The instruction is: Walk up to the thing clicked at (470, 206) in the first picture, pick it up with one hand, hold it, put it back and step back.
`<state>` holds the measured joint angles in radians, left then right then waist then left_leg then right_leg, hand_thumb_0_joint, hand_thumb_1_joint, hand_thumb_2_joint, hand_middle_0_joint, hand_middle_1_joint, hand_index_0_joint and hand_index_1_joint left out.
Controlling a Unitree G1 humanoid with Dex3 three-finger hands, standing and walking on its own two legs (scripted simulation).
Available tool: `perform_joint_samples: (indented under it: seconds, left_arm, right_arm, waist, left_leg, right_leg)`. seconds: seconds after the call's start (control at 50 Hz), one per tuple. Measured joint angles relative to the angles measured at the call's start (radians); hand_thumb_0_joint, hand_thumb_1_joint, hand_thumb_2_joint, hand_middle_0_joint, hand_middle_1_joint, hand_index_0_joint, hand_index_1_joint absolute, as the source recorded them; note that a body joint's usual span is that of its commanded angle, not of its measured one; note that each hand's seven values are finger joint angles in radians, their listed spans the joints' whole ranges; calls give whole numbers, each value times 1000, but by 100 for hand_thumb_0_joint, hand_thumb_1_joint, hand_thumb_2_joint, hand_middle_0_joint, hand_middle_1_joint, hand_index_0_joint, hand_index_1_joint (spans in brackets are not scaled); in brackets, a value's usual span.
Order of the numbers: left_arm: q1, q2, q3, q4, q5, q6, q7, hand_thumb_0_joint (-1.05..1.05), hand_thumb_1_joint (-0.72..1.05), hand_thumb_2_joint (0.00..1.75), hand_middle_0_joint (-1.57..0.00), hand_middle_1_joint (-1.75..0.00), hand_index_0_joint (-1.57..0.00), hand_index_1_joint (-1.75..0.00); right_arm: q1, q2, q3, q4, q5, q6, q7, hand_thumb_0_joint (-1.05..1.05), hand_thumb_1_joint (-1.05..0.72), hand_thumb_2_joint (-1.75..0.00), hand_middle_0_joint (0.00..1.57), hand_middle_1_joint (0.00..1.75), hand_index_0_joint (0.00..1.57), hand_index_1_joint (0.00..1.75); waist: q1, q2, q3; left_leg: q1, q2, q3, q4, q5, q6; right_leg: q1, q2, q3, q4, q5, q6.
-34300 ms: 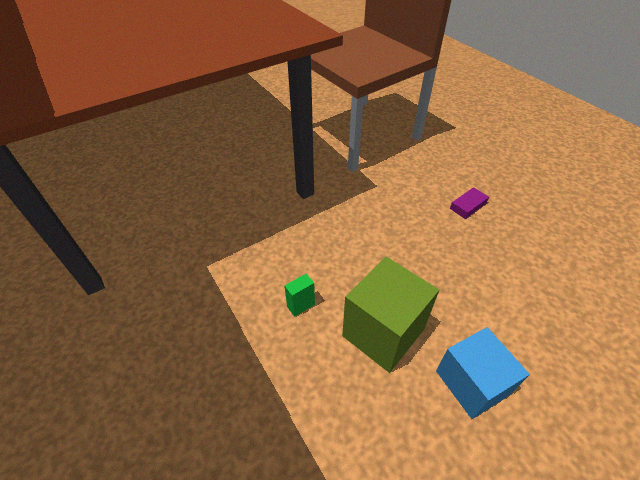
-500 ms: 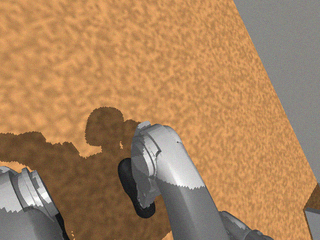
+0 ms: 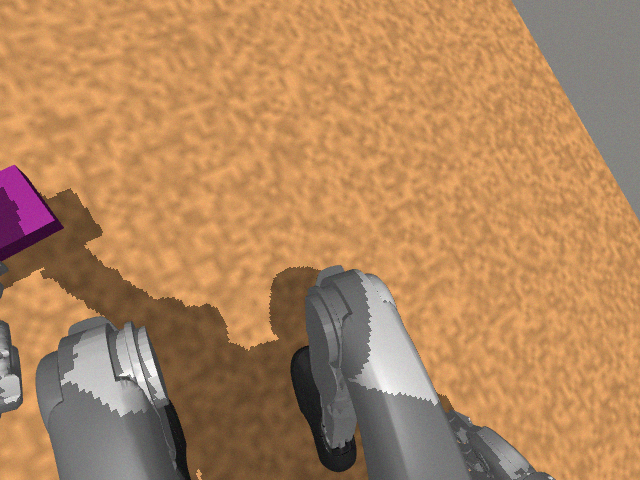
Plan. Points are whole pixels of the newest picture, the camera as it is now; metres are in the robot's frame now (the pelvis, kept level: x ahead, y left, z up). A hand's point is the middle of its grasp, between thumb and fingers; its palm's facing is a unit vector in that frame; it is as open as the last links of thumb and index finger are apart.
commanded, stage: settle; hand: left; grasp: from above
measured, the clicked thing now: out of the picture +0.44 +0.35 -0.22
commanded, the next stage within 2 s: lift in 0.22 s
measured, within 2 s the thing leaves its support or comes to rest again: neither
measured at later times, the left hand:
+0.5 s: hand out of the picture +0.42 +0.34 -0.14, palm faces -0.34 -0.25 -0.91, open 11.2 cm
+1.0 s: hand out of the picture +0.35 +0.34 +0.01, palm faces -0.37 -0.23 -0.90, open 11.1 cm
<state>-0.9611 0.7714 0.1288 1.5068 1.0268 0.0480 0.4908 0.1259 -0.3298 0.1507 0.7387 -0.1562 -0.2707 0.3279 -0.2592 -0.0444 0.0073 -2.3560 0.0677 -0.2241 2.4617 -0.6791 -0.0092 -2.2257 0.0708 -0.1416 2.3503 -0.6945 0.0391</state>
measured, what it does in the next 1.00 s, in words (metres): rises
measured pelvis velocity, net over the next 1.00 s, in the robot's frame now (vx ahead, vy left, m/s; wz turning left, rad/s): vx -0.01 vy -0.01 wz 0.14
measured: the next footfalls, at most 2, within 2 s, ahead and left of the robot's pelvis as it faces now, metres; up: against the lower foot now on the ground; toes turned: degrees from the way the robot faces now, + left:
none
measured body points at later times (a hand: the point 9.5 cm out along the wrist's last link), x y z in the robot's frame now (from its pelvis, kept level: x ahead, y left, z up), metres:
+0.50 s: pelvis +0.00 -0.01 +0.02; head +0.22 +0.07 +0.40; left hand +0.44 +0.35 -0.09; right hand +0.07 -0.26 -0.09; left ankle +0.07 +0.14 -0.29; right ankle +0.10 -0.12 -0.29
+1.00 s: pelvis -0.01 -0.01 +0.12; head +0.17 +0.05 +0.53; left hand +0.37 +0.35 +0.06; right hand +0.14 -0.26 +0.00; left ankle +0.07 +0.14 -0.29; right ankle +0.10 -0.12 -0.29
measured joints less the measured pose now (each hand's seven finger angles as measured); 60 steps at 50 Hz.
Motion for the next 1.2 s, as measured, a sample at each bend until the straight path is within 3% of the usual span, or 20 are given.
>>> perform_joint_samples:
  seconds: [0.1,0.38,0.58,0.9,1.2]
  left_arm:
    - [10,-25,-4,-23,3,-6,-45,-1,-16,48,-65,-52,-69,-50]
    - [22,-66,19,-79,0,-7,-83,-1,-15,49,-65,-53,-68,-51]
    - [73,-119,6,-186,-16,26,-172,0,-14,42,-66,-51,-69,-49]
    - [270,-210,-80,-461,-47,49,-291,-1,-13,45,-64,-53,-67,-51]
    - [447,-291,-177,-681,-95,160,-336,-1,-12,49,-60,-55,-64,-54]
  right_arm:
    - [1,3,-18,-4,10,24,-17,0,-91,-90,20,30,19,30]
    - [28,28,-49,13,20,89,-77,1,-91,-90,20,30,19,30]
    - [64,39,-94,19,58,146,-111,1,-92,-90,20,30,19,30]
    - [47,53,-158,-23,122,236,-199,1,-91,-90,20,30,20,30]
    - [6,86,-161,-33,169,259,-319,1,-90,-89,20,30,20,30]
  waist:
    - [14,17,-12]
    - [31,38,-35]
    - [56,64,-90]
    - [134,86,-180]
    - [164,89,-196]
  left_leg:
    - [4,-1,18,-13,10,-3]
    - [20,-2,47,-46,24,-12]
    - [66,-5,77,-120,23,-7]
    - [263,-10,119,-338,50,-1]
    - [619,-15,141,-657,95,-2]
  right_leg:
    - [-6,-5,14,5,3,-5]
    - [-11,-13,37,-1,8,-18]
    - [32,-25,57,-60,-4,-20]
    - [222,-43,80,-261,15,-24]
    - [575,-57,83,-582,63,-28]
